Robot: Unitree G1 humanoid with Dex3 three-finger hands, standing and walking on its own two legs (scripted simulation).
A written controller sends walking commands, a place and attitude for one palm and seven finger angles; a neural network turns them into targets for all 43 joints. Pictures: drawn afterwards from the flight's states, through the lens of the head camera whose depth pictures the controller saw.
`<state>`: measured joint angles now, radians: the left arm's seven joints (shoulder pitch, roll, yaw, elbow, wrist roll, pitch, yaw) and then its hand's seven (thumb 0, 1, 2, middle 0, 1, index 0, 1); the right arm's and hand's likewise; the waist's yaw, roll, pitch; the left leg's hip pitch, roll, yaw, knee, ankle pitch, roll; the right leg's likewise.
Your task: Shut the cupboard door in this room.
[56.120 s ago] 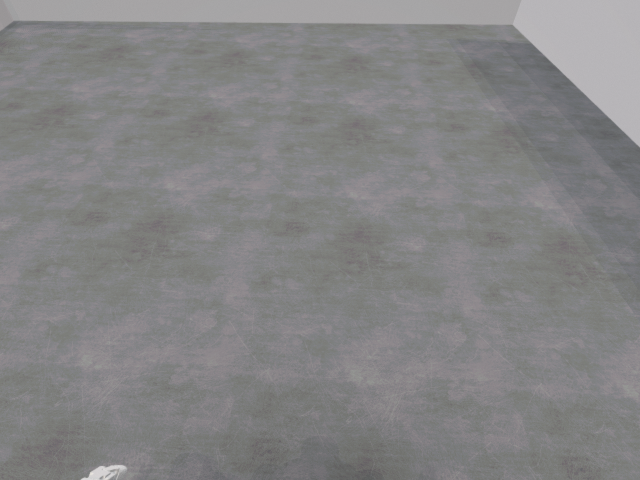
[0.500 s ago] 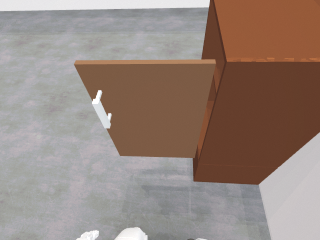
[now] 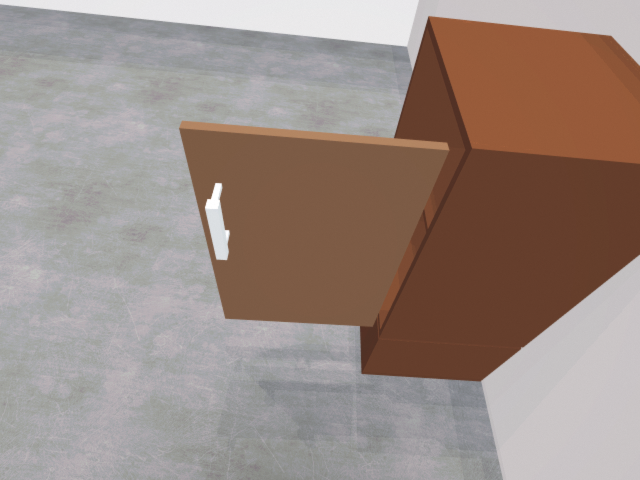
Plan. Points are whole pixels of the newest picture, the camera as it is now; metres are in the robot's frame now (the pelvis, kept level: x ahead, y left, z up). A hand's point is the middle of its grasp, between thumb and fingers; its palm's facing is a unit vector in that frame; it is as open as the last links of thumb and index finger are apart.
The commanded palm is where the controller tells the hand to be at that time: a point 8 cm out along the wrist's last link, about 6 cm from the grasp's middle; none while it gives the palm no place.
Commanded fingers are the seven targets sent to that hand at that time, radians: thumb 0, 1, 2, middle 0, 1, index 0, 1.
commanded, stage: come to a stop and stand still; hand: left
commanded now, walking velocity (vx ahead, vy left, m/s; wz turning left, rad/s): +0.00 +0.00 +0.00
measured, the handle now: (220, 223) +0.50 +0.20 -0.05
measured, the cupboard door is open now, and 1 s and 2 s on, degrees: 91 91 91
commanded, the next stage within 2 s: look again from close up in 1.32 s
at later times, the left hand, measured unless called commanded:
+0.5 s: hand out of the picture +0.03 +0.11 -0.18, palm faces +0.06 -0.97 -0.22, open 7.2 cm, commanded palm none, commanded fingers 0.00 0.90 0.90 -0.20 -0.30 -0.20 -0.30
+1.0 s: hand out of the picture +0.01 +0.10 -0.19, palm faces +0.08 -0.99 -0.15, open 7.3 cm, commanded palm none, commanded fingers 0.00 0.90 0.90 -0.20 -0.30 -0.20 -0.30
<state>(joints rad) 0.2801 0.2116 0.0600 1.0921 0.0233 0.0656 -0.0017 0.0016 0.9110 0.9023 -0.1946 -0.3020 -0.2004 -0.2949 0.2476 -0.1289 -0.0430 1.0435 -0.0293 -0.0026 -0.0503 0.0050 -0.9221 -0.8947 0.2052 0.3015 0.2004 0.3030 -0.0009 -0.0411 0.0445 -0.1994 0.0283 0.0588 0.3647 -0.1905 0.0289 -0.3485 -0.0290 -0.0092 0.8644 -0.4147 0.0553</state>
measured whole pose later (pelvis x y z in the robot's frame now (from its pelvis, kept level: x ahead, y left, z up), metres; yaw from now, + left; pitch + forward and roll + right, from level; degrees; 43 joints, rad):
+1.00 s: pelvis +0.03 -0.05 -0.01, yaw +1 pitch +0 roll +0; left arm 0.30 0.12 0.01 1.12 0.01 -0.01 0.03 0.00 0.91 0.90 -0.20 -0.30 -0.20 -0.30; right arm 0.23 -0.15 -0.02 1.12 -0.01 0.00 -0.05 0.01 -0.93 -0.90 0.20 0.30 0.20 0.30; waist 0.02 -0.02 0.05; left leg -0.15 0.06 0.02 0.42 -0.27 -0.06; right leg -0.08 0.00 -0.07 0.41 -0.33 -0.02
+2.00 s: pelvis +0.01 -0.02 -0.01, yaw -1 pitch +0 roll +1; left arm 0.28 0.19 -0.02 1.08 0.02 0.00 0.02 0.00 0.91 0.90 -0.20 -0.30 -0.20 -0.30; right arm 0.27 -0.18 0.02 1.07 -0.02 -0.01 -0.01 0.00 -0.91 -0.90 0.20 0.30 0.20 0.30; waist 0.01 0.00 0.04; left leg -0.20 0.02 0.08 0.47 -0.27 0.00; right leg -0.16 -0.05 -0.01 0.50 -0.33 0.03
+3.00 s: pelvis -0.05 -0.02 -0.12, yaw +0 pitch +16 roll -3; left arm 0.44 0.22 0.13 -0.06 -0.27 -0.41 -0.24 0.01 0.90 0.90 -0.92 -1.09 -0.93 -1.09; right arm 0.27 -0.23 -0.02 0.55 0.02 -0.22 -0.06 0.02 -0.90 -0.90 0.21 0.30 0.20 0.30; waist 0.01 0.04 -0.16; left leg -1.03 0.05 -0.02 1.25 -0.50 0.00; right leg -0.94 -0.04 -0.07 1.22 -0.56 0.01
